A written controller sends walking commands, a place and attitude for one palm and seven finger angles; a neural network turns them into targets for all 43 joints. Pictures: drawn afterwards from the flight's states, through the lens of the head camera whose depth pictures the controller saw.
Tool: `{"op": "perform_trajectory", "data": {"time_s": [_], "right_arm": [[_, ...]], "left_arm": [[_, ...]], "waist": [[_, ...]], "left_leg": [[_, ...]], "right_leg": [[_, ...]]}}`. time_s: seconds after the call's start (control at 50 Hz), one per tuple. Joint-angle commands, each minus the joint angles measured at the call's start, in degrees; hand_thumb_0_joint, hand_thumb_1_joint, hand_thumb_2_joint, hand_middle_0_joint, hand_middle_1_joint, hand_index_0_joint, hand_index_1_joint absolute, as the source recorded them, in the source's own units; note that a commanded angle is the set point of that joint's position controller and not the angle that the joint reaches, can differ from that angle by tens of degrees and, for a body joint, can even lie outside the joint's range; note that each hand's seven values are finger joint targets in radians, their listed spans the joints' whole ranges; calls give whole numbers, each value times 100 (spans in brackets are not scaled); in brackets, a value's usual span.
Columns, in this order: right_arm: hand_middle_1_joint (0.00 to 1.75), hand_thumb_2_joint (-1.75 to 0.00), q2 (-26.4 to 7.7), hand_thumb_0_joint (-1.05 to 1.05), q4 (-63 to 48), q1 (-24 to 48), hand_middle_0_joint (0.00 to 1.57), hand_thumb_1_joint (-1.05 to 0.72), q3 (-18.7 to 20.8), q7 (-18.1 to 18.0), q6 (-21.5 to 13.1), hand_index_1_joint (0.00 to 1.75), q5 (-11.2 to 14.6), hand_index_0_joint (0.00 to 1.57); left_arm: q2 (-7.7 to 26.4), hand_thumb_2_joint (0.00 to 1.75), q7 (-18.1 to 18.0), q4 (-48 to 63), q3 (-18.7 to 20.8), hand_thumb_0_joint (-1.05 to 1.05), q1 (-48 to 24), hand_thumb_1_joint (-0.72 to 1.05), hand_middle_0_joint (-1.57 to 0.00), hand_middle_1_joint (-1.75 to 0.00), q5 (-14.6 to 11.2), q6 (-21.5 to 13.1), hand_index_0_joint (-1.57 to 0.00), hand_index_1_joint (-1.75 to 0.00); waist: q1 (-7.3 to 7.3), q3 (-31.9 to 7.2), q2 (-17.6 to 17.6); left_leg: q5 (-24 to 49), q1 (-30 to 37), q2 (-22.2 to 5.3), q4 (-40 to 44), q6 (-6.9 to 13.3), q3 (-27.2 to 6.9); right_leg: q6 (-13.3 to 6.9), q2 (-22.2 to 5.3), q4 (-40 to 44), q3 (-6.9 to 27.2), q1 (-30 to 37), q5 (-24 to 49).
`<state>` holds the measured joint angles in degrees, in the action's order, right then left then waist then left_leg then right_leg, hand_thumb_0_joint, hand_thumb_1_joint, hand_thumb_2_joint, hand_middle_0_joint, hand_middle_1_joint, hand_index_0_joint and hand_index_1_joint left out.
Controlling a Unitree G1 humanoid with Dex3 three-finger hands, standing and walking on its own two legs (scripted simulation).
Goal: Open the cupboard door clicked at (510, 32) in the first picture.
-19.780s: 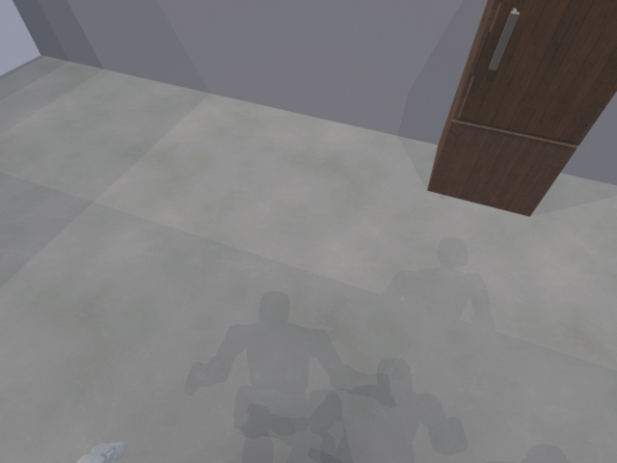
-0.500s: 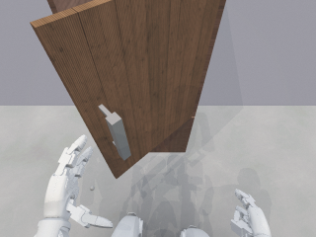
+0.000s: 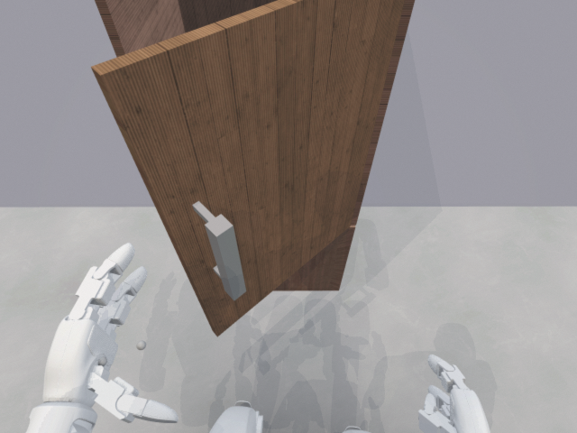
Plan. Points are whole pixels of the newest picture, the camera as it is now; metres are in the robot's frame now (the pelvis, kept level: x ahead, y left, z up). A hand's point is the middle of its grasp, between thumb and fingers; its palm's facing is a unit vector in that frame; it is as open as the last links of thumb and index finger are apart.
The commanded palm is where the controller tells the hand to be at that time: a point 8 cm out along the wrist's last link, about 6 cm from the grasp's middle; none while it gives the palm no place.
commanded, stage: draw the hand back to the body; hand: left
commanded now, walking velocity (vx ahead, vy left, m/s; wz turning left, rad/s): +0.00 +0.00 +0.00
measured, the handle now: (219, 253) +0.35 +0.13 +0.05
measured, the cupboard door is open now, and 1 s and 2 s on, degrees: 43 43 43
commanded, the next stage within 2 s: step back with the hand held close in 1.32 s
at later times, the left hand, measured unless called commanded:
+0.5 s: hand (66, 319) +0.21 +0.24 +0.14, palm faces +0.26 -0.89 -0.37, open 14.3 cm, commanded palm +0.17 +0.28 +0.18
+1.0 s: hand out of the picture +0.24 +0.28 +0.23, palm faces +0.44 -0.81 -0.40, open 8.5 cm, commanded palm +0.19 +0.31 +0.25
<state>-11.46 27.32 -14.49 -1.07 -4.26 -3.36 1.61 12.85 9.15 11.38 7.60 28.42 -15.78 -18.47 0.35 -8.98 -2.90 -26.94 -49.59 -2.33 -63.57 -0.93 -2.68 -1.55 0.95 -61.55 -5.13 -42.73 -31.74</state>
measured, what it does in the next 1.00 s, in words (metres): rises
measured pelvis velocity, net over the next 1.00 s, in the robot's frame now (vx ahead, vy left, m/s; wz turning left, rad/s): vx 0.04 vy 0.02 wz -0.03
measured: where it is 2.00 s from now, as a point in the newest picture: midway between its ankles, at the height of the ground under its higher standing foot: outside the picture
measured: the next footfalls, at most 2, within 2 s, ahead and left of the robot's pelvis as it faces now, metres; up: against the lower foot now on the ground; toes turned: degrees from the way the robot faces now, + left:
none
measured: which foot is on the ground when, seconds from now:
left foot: down 0.00-1.00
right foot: down 0.00-1.00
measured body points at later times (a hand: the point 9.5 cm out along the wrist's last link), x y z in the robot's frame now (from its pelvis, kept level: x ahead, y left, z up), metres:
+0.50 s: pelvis +0.02 +0.01 +0.05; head +0.02 +0.00 +0.50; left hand +0.19 +0.28 +0.16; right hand +0.21 -0.21 -0.02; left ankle +0.04 +0.13 -0.66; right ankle -0.01 -0.11 -0.66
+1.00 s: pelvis +0.04 +0.02 +0.08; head +0.02 +0.00 +0.53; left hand +0.21 +0.32 +0.26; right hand +0.23 -0.21 +0.00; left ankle +0.04 +0.13 -0.66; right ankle -0.01 -0.11 -0.66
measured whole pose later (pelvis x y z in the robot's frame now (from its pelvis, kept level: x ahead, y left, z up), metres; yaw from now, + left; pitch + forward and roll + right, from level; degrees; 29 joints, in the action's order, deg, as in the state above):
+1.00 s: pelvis +0.04 +0.02 +0.08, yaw -2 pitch -2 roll +0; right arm -12.8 34.9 -10.9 -1.8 -4.7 -4.9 0.3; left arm 20.4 -6.9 23.1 19.5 26.9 -4.1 -2.8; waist 3.9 -1.0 -2.7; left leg -14.6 -9.7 -0.6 -26.5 0.6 1.9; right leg 0.4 -0.4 -23.5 -1.1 -4.1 -17.2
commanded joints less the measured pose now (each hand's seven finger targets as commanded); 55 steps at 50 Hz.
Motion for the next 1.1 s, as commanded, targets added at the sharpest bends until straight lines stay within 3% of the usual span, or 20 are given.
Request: {"op": "perform_trajectory", "data": {"time_s": [0.0,0.08,0.12,0.22,0.24,0.26,0.28,0.32,0.38,0.4,0.46,0.58,0.62,0.68,0.7,0.76,0.88,0.92,1.0,1.08], "right_arm": [[30,-90,-766,0,-1002,389,20,-90,261,-78,-388,30,5,20],[30,-90,-782,0,-1005,353,20,-90,225,-91,-476,30,23,20],[30,-90,-777,0,-1024,387,20,-90,209,-88,-527,30,43,20],[30,-90,-787,0,-994,413,20,-90,182,-105,-614,30,94,20],[30,-90,-815,0,-1028,493,20,-90,224,-243,-499,30,29,20],[30,-90,-677,0,-1067,463,20,-90,141,-292,-464,30,3,20],[30,-90,-642,0,-1006,424,20,-90,109,-282,-413,30,17,20],[30,-90,-672,0,-948,483,20,-90,104,-294,-334,30,-5,20],[30,-90,-719,0,-893,535,20,-90,70,-314,-315,30,-41,20],[30,-90,-728,0,-832,581,20,-90,53,-325,-331,30,-63,20],[30,-90,-732,0,-760,616,20,-90,35,-323,-354,30,-65,20],[30,-90,-729,0,-544,757,20,-90,26,-278,-451,30,-95,20],[30,-90,-733,0,-482,841,20,-90,33,-254,-480,30,-108,20],[30,-90,-736,0,-389,872,20,-90,49,-221,-485,30,-125,20],[30,-90,-753,0,-350,916,20,-90,67,-215,-474,30,-136,20],[30,-90,-742,0,-298,930,20,-90,81,-172,-490,30,-138,20],[30,-90,-743,0,-200,977,20,-90,133,-119,-508,30,-161,20],[30,-90,-750,0,-177,1028,20,-90,148,-108,-496,30,-158,20],[30,-90,-765,0,-148,1051,20,-90,188,-69,-407,30,-156,20],[30,-90,-770,0,-164,1099,20,-90,215,-83,-397,30,-169,20]], "left_arm": [[622,30,51,1194,482,0,84,-50,-15,-30,-133,-206,-15,-30],[808,30,143,1351,652,0,-38,-50,-15,-30,-235,-155,-15,-30],[854,30,162,1543,715,0,0,-50,-15,-30,-255,-161,-15,-30],[969,37,274,1590,917,0,-25,-32,-16,-30,-370,94,-16,-30],[2085,39,-542,2005,1189,0,-215,-29,-16,-30,648,420,-16,-30],[1445,40,-911,2029,836,0,38,-26,-16,-30,747,672,-16,-30],[1101,42,-1144,1940,500,0,286,-22,-16,-30,914,887,-16,-30],[1208,45,-1435,2029,568,0,340,-15,-16,-30,1081,1141,-16,-30],[1381,50,-1678,2224,703,0,218,-5,-17,-30,1222,1258,-17,-30],[1476,51,-1732,2137,813,0,179,-1,-17,-30,1232,1297,-17,-30],[1450,55,-1791,2158,864,0,22,9,-17,-30,1273,1331,-17,-30],[1465,64,-1797,2147,1052,0,-91,31,-18,-30,1295,1347,-18,-30],[1494,68,-1779,2125,1140,0,-75,37,-18,-30,1275,1352,-18,-30],[1584,72,-1765,2192,1331,0,-229,48,-19,-30,1269,1335,-19,-30],[1641,74,-1764,2055,1430,0,-187,51,-19,-30,1260,1353,-19,-30],[1685,78,-1744,2353,1544,0,-414,62,-19,-30,1256,1285,-19,-30],[1829,87,-1745,2461,1860,0,-577,83,-20,-30,1226,1218,-20,-30],[1848,90,-1730,2368,1940,0,-634,90,-20,-30,1191,1210,-20,-30],[1501,90,-1641,1864,1692,0,-413,90,-20,-30,1154,1252,-20,-30],[1723,90,-1646,2257,1799,0,-727,90,-20,-30,1190,1190,-20,-30]], "waist": [[9,-783,-16],[-18,-575,74],[49,-640,-118],[58,-469,-86],[357,-697,-187],[184,-441,-234],[153,-169,-373],[135,-97,-36],[143,-176,-84],[159,-99,59],[155,48,58],[227,221,-121],[253,312,47],[279,297,-58],[305,370,155],[303,287,-195],[337,277,-272],[340,342,-52],[326,643,176],[330,363,-63]], "left_leg": [[887,1330,254,1186,205,17],[822,1471,258,1354,200,-3],[952,1652,256,1457,199,-6],[1012,1837,255,1630,199,-4],[1070,2074,195,1920,228,152],[1100,2226,220,2045,231,172],[1060,2360,195,2140,226,179],[1189,2536,169,2278,259,191],[1429,2949,146,2555,258,184],[1464,2980,149,2656,261,177],[1653,3313,130,2936,256,194],[2144,3853,110,3413,232,239],[2342,3925,113,3520,244,274],[2571,4137,109,3672,230,300],[2614,4086,105,3706,237,309],[2853,4326,97,3821,219,340],[3126,4537,79,3950,200,390],[3054,4530,73,3994,203,402],[2795,4464,71,4116,216,432],[2753,4664,105,4119,242,479]], "right_leg": [[77,126,1341,186,541,1243],[94,121,1556,202,640,1210],[66,128,1569,154,767,1318],[87,127,1790,153,946,1434],[-5,-65,2218,577,1128,1466],[10,-103,2302,478,1142,1477],[29,-96,2352,391,1159,1433],[63,-97,2529,334,1389,1556],[63,-95,2700,281,1738,1806],[61,-94,2825,276,1901,1853],[78,-104,3032,249,2151,2029],[81,-107,3425,236,2698,2439],[89,-114,3541,237,2911,2682],[91,-102,3684,240,3102,2848],[79,-98,3755,243,3214,2937],[86,-100,3832,262,3342,3087],[91,-81,3980,273,3517,3307],[101,-79,4037,274,3560,3336],[116,-68,4185,260,3542,3156],[129,-74,4235,323,3598,3169]]}}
